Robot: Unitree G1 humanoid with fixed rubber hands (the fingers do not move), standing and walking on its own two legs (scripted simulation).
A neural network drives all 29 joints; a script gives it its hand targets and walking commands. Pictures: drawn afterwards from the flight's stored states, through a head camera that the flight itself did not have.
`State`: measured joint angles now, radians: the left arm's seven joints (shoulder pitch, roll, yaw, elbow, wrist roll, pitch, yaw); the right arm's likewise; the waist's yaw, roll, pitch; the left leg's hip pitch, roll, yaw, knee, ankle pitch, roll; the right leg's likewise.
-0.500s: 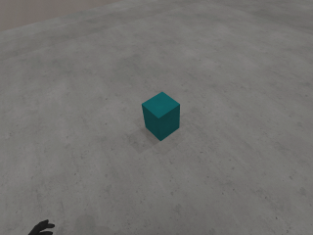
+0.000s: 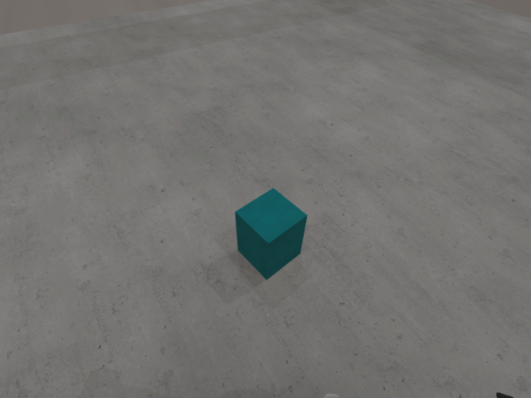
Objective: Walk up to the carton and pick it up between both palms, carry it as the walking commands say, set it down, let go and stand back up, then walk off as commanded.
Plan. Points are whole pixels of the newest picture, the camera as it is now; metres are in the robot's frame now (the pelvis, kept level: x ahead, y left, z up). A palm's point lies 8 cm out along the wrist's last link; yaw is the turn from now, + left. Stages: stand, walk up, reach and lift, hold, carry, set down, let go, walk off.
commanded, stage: walk up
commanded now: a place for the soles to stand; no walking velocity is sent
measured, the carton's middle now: (270, 234) +0.88 -0.03 -0.63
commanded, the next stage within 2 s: none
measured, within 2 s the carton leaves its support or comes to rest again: neither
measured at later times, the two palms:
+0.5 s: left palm (43, 358) +0.23 +0.38 -0.09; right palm (447, 309) +0.30 -0.32 -0.08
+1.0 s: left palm (102, 252) +0.44 +0.35 -0.09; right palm (420, 278) +0.38 -0.31 -0.12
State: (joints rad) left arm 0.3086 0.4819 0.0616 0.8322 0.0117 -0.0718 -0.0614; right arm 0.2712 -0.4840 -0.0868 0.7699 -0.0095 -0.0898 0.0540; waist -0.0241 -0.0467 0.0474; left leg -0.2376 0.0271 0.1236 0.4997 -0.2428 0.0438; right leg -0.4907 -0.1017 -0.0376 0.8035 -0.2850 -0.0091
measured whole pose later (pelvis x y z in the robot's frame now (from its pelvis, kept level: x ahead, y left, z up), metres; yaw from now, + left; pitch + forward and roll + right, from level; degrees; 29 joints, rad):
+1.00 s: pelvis +0.31 +0.02 -0.02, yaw -2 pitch -1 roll +0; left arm 0.19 0.47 0.03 0.81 0.00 -0.04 -0.01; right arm 0.26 -0.44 -0.03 0.84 -0.01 -0.06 -0.01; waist 0.00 0.01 0.07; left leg -0.35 0.03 0.04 0.71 -0.33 0.02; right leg -0.41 -0.05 -0.03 0.74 -0.31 0.01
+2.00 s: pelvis +0.41 -0.13 -0.02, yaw +15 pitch -2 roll +0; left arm 0.15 0.46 0.12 0.67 0.06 0.06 -0.10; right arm 0.33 -0.53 -0.08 0.87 -0.01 -0.09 -0.10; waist 0.02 -0.04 0.10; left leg -0.48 0.04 0.08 0.94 -0.47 0.01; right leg -0.35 -0.07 -0.10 0.72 -0.35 -0.04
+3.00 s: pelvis +0.56 -0.34 -0.03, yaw +44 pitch -2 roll +1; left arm 0.25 0.48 0.04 0.81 0.02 -0.07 0.02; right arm 0.18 -0.48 -0.05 0.79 -0.01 -0.01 0.01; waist 0.03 0.01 0.07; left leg -0.39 -0.05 -0.04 0.84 -0.47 0.04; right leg -0.37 -0.11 -0.13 0.80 -0.39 -0.01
